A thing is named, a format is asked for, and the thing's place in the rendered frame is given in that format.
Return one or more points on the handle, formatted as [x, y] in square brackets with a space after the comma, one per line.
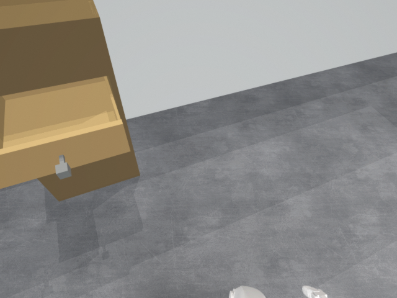
[63, 170]

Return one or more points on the cabinet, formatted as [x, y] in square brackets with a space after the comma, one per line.
[46, 43]

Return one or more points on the right robot hand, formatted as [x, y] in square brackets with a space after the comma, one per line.
[311, 292]

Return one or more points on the drawer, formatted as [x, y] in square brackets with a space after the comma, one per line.
[79, 120]

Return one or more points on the right robot thigh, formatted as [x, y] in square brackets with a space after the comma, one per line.
[246, 292]

